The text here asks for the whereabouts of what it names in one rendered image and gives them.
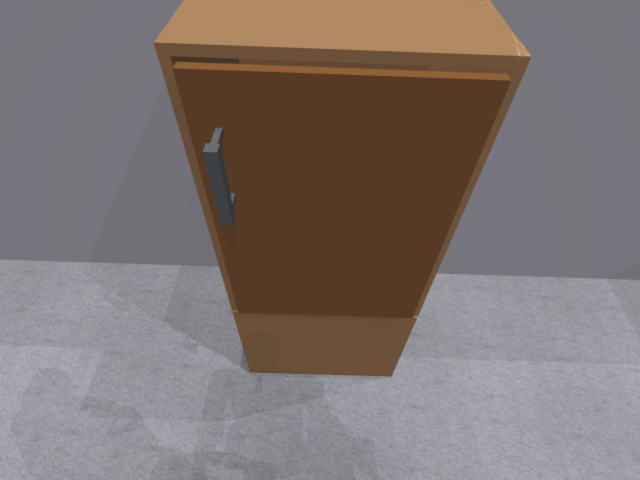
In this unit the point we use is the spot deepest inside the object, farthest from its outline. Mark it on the handle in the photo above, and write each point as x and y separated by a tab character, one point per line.
217	175

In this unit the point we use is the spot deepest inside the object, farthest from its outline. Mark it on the cupboard door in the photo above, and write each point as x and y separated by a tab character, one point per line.
347	180

